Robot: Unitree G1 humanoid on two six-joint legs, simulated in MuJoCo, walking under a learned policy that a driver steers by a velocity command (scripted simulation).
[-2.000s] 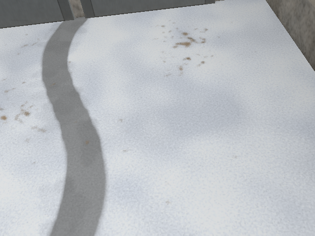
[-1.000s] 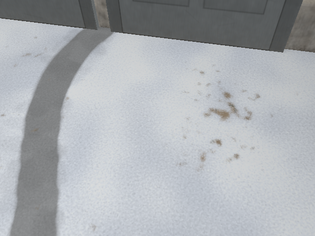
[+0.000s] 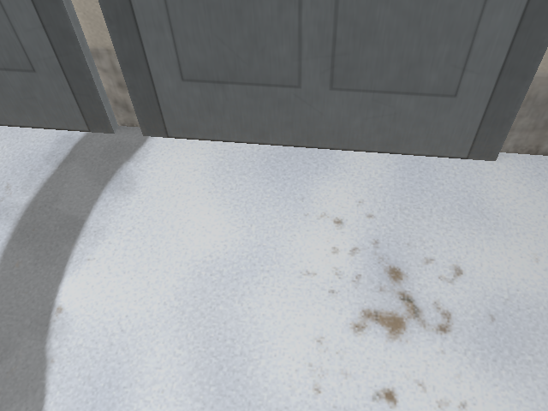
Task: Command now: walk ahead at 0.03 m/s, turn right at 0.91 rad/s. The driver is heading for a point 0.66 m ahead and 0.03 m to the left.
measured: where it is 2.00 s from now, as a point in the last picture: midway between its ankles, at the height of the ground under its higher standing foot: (218, 279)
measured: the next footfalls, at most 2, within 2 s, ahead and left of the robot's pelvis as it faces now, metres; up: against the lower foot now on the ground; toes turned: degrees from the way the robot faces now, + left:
left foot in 0.26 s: +0.11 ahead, +0.12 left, +0.00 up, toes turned -21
right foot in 0.64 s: -0.01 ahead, -0.06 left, +0.00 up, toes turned -14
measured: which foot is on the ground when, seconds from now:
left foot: up 0.00-0.24, down 0.26-0.64, up 0.66-1.00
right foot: down 0.00-0.26, up 0.28-0.62, down 0.64-1.00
